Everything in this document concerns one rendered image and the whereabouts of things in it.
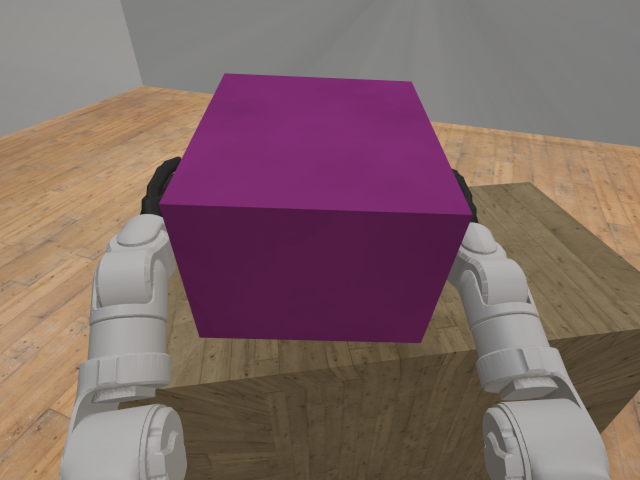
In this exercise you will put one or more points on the robot right upper arm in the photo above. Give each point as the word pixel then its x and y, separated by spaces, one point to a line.
pixel 548 439

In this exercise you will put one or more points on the robot left upper arm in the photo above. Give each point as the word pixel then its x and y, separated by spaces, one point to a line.
pixel 139 443

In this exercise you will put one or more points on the robot right hand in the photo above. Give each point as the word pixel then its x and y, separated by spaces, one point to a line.
pixel 467 195

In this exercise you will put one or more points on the robot left hand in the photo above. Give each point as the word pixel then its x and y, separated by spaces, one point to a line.
pixel 158 185

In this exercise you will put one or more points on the carton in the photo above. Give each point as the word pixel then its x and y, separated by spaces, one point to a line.
pixel 308 208

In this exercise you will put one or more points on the pedestal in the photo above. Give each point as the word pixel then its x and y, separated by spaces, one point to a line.
pixel 266 409

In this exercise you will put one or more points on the robot right forearm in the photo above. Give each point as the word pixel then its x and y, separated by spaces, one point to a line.
pixel 515 358

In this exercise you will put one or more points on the robot left forearm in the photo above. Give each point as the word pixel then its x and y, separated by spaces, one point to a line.
pixel 127 357

